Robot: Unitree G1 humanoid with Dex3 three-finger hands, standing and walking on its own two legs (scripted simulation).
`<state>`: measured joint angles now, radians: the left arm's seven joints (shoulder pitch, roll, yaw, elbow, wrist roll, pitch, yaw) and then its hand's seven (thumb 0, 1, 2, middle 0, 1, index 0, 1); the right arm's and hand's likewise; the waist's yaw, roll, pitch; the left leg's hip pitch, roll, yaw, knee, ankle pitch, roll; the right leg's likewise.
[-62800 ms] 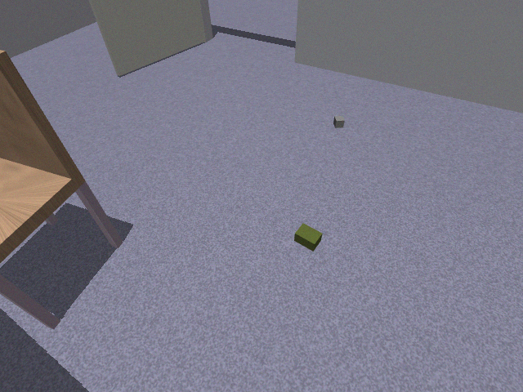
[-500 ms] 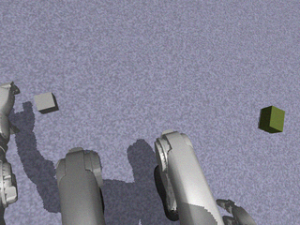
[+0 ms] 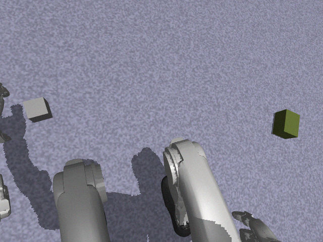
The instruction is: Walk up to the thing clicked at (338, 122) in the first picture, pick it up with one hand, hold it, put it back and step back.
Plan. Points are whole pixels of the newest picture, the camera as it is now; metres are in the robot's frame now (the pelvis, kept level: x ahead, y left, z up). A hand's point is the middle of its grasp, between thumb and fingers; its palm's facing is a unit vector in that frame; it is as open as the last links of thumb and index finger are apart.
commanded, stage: rise first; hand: left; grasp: from above
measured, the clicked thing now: (38, 110) +0.50 +0.28 -0.30
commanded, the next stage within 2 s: approach in 1.26 s
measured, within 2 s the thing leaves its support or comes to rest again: neither
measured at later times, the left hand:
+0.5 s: hand out of the picture +0.45 +0.33 -0.19, palm faces -0.42 -0.12 -0.90, open 12.1 cm
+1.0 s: hand out of the picture +0.45 +0.34 -0.18, palm faces -0.42 -0.12 -0.90, open 11.8 cm
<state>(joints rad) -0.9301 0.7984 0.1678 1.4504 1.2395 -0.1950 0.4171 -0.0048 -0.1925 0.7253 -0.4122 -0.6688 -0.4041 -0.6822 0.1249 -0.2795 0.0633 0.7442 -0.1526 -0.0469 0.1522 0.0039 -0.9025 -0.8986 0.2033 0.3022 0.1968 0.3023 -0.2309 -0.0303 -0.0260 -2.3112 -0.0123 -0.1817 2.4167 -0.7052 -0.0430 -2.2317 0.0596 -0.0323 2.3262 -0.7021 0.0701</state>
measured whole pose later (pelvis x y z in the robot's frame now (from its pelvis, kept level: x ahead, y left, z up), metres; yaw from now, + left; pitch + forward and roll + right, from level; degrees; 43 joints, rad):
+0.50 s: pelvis +0.00 +0.00 -0.01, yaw -1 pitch +33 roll -10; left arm -0.99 0.84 0.16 1.52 1.25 -0.17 0.42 0.00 -0.19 0.72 -0.43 -0.65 -0.41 -0.67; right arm 0.14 -0.29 0.10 0.73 -0.16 -0.06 0.16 0.00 -0.90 -0.90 0.20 0.30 0.20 0.30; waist -0.27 -0.03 0.00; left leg -2.34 -0.02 -0.19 2.44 -0.69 -0.03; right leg -2.25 0.06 -0.04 2.34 -0.69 0.07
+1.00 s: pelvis +0.00 +0.01 -0.01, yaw -1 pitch +33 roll -10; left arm -0.98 0.85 0.15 1.48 1.23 -0.16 0.39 0.00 -0.16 0.70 -0.46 -0.63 -0.44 -0.65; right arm 0.15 -0.29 0.11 0.72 -0.16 -0.06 0.17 0.00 -0.90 -0.90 0.20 0.30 0.20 0.30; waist -0.27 -0.02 -0.01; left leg -2.33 -0.02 -0.19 2.44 -0.69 -0.03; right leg -2.23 0.06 -0.04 2.33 -0.69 0.07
